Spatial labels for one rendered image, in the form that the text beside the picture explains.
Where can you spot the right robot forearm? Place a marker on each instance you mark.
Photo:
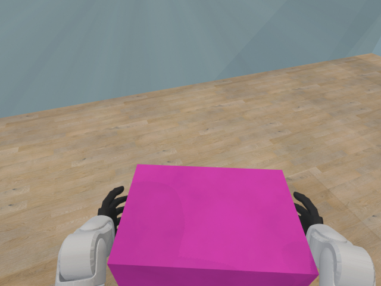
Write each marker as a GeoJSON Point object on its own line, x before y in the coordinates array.
{"type": "Point", "coordinates": [340, 263]}

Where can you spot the robot left hand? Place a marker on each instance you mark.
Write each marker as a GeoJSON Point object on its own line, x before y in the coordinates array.
{"type": "Point", "coordinates": [109, 205]}

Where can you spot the left robot forearm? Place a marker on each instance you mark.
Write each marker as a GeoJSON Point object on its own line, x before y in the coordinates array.
{"type": "Point", "coordinates": [82, 258]}

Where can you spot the carton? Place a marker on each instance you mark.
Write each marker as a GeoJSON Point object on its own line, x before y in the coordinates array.
{"type": "Point", "coordinates": [210, 226]}

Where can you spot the robot right hand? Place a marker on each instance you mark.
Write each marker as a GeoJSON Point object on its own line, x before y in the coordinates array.
{"type": "Point", "coordinates": [309, 216]}

